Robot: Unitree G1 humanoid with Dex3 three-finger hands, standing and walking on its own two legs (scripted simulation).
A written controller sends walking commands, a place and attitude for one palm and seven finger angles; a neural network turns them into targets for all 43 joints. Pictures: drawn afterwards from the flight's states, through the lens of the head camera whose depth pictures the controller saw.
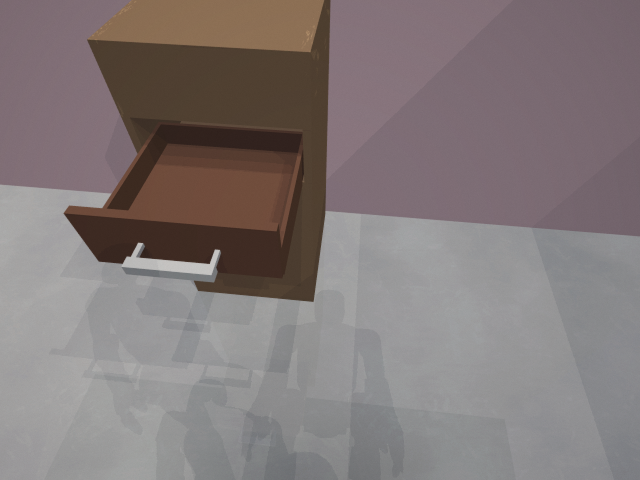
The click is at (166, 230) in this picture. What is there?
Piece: drawer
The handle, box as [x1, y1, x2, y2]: [121, 243, 220, 281]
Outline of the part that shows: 121,266 124,271 129,274 214,281 217,272 215,266 220,251 214,251 209,264 149,259 138,257 144,246 142,243 138,243 131,256 126,257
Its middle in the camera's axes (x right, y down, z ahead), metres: -0.28 +0.04 +0.72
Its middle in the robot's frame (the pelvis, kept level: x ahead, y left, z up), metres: +0.49 +0.31 -0.11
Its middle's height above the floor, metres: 0.67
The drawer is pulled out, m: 0.30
